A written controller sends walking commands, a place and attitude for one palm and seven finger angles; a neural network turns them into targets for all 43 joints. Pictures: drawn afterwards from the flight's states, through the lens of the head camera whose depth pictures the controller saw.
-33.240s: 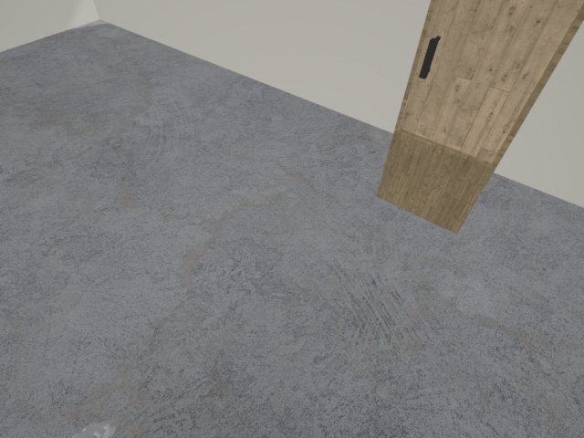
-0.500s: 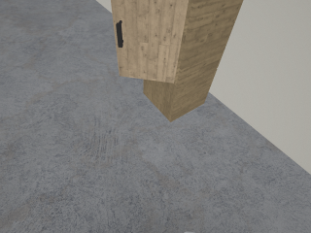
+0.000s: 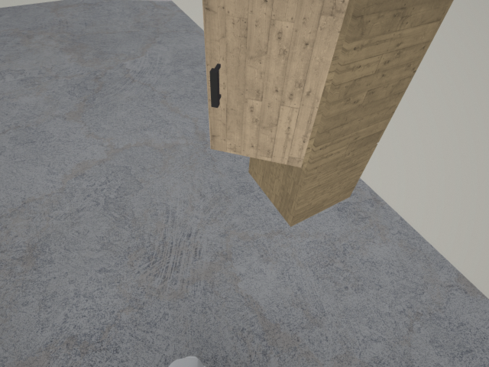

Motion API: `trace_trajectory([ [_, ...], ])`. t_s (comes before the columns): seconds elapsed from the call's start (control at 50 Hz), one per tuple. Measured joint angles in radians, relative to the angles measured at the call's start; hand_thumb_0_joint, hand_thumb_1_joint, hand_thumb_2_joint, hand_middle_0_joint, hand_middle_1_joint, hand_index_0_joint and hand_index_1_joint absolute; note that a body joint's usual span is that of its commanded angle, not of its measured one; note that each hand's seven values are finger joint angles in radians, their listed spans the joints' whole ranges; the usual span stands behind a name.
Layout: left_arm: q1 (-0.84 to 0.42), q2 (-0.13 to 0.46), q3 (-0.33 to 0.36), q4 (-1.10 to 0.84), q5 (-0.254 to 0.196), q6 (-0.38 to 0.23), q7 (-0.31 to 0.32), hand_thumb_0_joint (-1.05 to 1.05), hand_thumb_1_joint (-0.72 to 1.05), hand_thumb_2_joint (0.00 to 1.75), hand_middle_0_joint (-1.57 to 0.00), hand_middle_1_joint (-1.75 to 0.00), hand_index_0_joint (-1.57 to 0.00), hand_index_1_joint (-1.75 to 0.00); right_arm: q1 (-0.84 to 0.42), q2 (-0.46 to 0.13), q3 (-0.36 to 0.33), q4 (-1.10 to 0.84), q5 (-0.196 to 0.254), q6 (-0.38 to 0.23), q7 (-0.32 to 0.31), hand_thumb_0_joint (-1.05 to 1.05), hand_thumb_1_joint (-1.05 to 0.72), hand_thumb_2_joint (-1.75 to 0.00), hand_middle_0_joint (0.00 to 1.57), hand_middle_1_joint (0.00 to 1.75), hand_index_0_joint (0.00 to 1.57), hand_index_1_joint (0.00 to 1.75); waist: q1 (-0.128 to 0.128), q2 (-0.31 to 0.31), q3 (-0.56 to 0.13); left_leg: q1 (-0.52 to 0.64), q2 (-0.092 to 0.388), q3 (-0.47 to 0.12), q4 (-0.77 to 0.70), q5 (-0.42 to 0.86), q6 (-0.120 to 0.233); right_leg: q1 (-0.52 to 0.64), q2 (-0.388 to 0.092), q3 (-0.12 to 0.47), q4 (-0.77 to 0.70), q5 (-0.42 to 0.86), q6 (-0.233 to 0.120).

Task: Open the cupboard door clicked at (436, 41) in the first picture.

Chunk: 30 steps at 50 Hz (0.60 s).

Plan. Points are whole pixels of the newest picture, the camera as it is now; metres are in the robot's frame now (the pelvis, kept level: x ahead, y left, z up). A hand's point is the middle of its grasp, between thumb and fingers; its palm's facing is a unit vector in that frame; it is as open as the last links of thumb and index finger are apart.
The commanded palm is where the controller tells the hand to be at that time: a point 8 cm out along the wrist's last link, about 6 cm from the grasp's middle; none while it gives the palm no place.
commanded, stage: take the last steps up to it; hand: left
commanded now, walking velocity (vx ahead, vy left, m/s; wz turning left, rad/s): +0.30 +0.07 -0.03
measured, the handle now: (216, 85) +0.89 +0.17 -0.04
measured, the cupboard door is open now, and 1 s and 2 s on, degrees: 46 46 46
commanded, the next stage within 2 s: come to a stop and stand still in 0.56 s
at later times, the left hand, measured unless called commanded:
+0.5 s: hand (168, 280) +0.30 +0.19 -0.16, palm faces -0.01 -0.98 -0.21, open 7.4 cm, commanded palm none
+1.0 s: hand (150, 280) +0.31 +0.24 -0.19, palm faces +0.00 -0.98 -0.21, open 7.4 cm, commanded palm none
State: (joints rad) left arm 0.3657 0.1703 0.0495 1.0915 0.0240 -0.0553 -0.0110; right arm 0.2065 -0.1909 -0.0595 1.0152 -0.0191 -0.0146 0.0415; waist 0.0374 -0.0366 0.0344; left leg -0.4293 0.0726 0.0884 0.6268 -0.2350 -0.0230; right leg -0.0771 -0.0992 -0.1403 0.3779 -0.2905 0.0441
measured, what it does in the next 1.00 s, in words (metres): walks ahead: left foot, then right foot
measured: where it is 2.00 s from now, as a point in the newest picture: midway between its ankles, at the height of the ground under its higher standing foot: (241, 353)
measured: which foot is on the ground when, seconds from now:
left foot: up 0.00-0.02, down 0.04-0.44, up 0.46-0.76, down 0.78-1.00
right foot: down 0.00-0.04, up 0.06-0.42, down 0.44-0.82, up 0.84-1.00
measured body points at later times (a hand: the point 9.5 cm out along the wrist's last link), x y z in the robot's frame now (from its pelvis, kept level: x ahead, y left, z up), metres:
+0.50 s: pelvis +0.18 +0.01 -0.01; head +0.20 -0.01 +0.43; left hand +0.30 +0.24 -0.14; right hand +0.13 -0.22 -0.18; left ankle +0.11 +0.13 -0.71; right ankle +0.22 -0.09 -0.74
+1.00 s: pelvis +0.29 +0.05 -0.01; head +0.33 +0.06 +0.44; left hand +0.31 +0.29 -0.17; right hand +0.39 -0.19 -0.15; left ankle +0.36 +0.15 -0.74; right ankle +0.23 -0.08 -0.69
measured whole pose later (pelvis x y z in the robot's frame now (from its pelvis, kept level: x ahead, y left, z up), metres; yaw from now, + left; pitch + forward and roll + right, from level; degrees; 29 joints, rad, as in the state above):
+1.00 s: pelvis +0.29 +0.05 -0.01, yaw -4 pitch +0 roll -1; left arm 0.25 0.20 0.05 1.04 0.01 0.06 0.02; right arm 0.07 -0.15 -0.03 0.99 -0.02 0.01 -0.04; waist 0.03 -0.01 0.10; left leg -0.35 0.07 0.10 0.53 -0.18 0.03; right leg -0.34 -0.01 -0.04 0.92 -0.57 0.02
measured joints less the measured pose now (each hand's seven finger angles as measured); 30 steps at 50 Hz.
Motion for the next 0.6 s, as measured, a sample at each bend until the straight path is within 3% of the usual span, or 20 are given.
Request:
trace_trajectory([
  [0.04,0.033,0.0,0.003,0.017,-0.002,0.011,-0.002,0.0,0.92,0.9,-0.2,-0.3,-0.2,-0.3,-0.015,-0.009,0.004,-0.018,-0.002,-0.018,-0.001,0.01,-0.91,-0.9,0.2,0.3,0.19,0.3,0.009,0.004,-0.002,0.055,-0.008,0.015,-0.099,0.003,0.01,0.0,-0.012,0.007,0.068,-0.061,0.016],
  [0.06,0.047,-0.003,0.004,0.022,-0.004,0.019,-0.004,0.0,0.92,0.9,-0.2,-0.3,-0.2,-0.3,-0.023,-0.015,0.005,-0.029,-0.006,-0.031,-0.005,0.01,-0.91,-0.9,0.2,0.3,0.19,0.3,0.007,0.014,-0.004,0.058,-0.005,0.016,-0.106,0.075,0.028,-0.029,-0.016,0.007,0.158,-0.107,0.003],
  [0.1,0.039,0.01,0.004,0.033,-0.004,0.043,-0.002,0.01,0.91,0.9,-0.2,-0.3,-0.2,-0.3,-0.039,0.0,0.009,-0.04,-0.01,-0.048,-0.023,0.01,-0.91,-0.9,0.2,0.3,0.19,0.3,0.002,-0.005,0.013,0.052,-0.017,0.036,-0.028,0.054,0.053,-0.135,-0.022,0.059,0.435,-0.195,-0.026],
  [0.14,0.012,0.022,0.006,0.035,-0.003,0.056,0.001,0.01,0.91,0.9,-0.2,-0.3,-0.2,-0.3,-0.032,0.019,0.019,-0.045,-0.009,-0.053,-0.035,0.0,-0.91,-0.89,0.2,0.3,0.19,0.3,-0.001,-0.016,0.016,0.08,-0.026,0.052,-0.029,0.002,0.061,-0.251,-0.011,0.082,0.655,-0.183,-0.044],
  [0.18,-0.026,0.03,0.01,0.021,0.0,0.059,-0.003,0.01,0.91,0.9,-0.2,-0.3,-0.2,-0.3,-0.011,0.036,0.028,-0.034,-0.008,-0.054,-0.043,0.0,-0.91,-0.89,0.2,0.3,0.19,0.3,-0.004,-0.016,0.014,0.122,-0.036,0.059,-0.078,0.0,0.057,-0.338,-0.009,0.074,0.737,-0.129,-0.047],
  [0.28,-0.121,0.02,0.011,-0.048,-0.001,0.051,-0.01,0.01,0.91,0.9,-0.2,-0.3,-0.19,-0.3,0.057,0.023,0.019,0.017,-0.005,-0.049,-0.054,0.0,-0.95,-0.89,0.2,0.3,0.2,0.3,-0.016,0.009,0.001,0.233,-0.06,0.067,-0.214,0.019,0.063,-0.422,-0.011,0.049,0.579,-0.029,-0.043],
  [0.4,-0.214,0.016,0.009,-0.111,0.0,0.038,-0.016,0.0,0.91,0.9,-0.2,-0.3,-0.19,-0.3,0.14,0.021,0.021,0.076,-0.008,-0.024,-0.042,0.0,-0.93,-0.89,0.2,0.3,0.2,0.3,-0.049,0.024,0.003,0.316,-0.065,0.064,-0.219,-0.048,0.038,-0.332,0.012,0.035,0.277,0.026,-0.042],
  [0.44,-0.224,0.022,0.008,-0.127,0.002,0.019,-0.016,0.0,0.91,0.9,-0.2,-0.3,-0.2,-0.3,0.169,0.025,0.023,0.088,-0.003,-0.018,-0.04,0.0,-0.92,-0.89,0.2,0.3,0.2,0.3,-0.053,0.019,0.001,0.306,-0.06,0.064,-0.127,-0.122,0.029,-0.272,0.022,0.039,0.186,0.082,-0.062],
  [0.5,-0.229,0.004,0.001,-0.126,-0.004,-0.004,-0.004,0.0,0.91,0.9,-0.2,-0.3,-0.2,-0.3,0.16,0.015,0.019,0.109,0.001,0.007,-0.035,0.01,-0.92,-0.89,0.2,0.3,0.2,0.3,-0.064,0.055,0.02,0.188,-0.037,0.004,0.207,-0.266,0.029,-0.24,0.048,0.008,0.225,0.039,-0.088],
  [0.54,-0.206,-0.007,-0.004,-0.121,-0.008,-0.01,0.005,0.0,0.91,0.9,-0.2,-0.3,-0.2,-0.3,0.139,0.013,0.016,0.11,0.0,0.014,-0.035,0.01,-0.92,-0.89,0.2,0.3,0.2,0.3,-0.064,0.057,0.021,0.099,-0.03,-0.017,0.35,-0.231,0.02,-0.194,0.059,0.001,0.173,0.026,-0.089],
  [0.6,-0.161,-0.012,0.007,-0.098,-0.015,-0.018,0.021,-0.01,0.93,0.9,-0.2,-0.3,-0.2,-0.3,0.1,0.019,0.013,0.088,0.001,0.011,-0.033,0.01,-0.91,-0.89,0.2,0.3,0.19,0.3,-0.059,0.044,0.012,0.011,-0.009,-0.021,0.335,-0.155,-0.001,-0.126,0.069,0.001,0.068,0.056,-0.081],
])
